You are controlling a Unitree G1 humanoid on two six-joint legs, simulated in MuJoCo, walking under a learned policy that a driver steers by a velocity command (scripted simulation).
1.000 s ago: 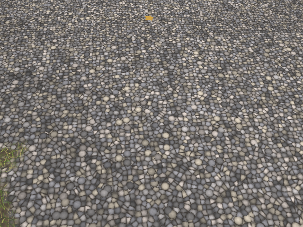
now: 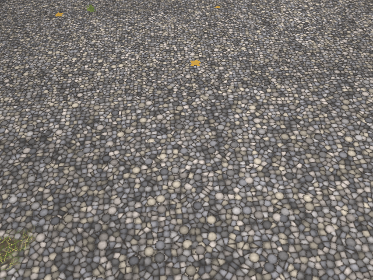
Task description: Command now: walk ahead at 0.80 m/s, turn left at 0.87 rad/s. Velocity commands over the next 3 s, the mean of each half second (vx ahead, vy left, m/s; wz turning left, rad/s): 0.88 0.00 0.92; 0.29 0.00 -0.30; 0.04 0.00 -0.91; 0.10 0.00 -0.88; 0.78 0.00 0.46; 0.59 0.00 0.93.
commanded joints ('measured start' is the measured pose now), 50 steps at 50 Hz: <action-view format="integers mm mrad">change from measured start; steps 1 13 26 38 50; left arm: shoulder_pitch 28 -61 -372 -257 -221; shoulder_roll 79 118 -22 124 166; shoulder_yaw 4 -9 -83 7 49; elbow -19 -147 -206 -184 -185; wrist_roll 1 -18 6 -54 -79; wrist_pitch -28 -39 -3 -16 100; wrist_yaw -3 -15 -42 -16 44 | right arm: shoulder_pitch -176 234 280 91 -90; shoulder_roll -33 -330 -93 -102 -30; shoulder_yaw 9 -76 -1 32 44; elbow -107 -6 158 17 -40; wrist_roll -2 9 55 17 37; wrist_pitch -8 -10 -112 -89 -61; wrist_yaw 23 -48 -74 -98 -122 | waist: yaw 8 -221 -133 -69 -76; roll -144 109 -51 71 -179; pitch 180 -342 107 -74 -72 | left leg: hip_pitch -268 1264 448 78 304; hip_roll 41 251 -70 -68 -123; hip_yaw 3 -827 -184 -139 -150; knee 5 -892 -966 224 -514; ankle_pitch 59 -430 821 -180 64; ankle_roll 7 420 157 -81 -122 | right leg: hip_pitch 65 -851 -442 -52 -343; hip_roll -238 34 -7 -214 -6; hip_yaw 110 107 -4 660 598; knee -179 1366 359 4 38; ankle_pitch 118 -52 567 527 209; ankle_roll -82 24 10 -316 -168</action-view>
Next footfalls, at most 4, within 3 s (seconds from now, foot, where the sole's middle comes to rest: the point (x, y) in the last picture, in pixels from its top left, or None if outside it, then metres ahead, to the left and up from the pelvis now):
0.22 left None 0.31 0.14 -0.77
0.64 right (160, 211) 0.77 0.23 -0.77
1.10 left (110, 208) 0.77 0.44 -0.77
1.62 right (169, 222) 0.72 0.19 -0.77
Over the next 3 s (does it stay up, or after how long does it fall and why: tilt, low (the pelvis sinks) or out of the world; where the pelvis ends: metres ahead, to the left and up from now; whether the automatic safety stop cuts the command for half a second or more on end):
stays up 1.27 0.13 -0.02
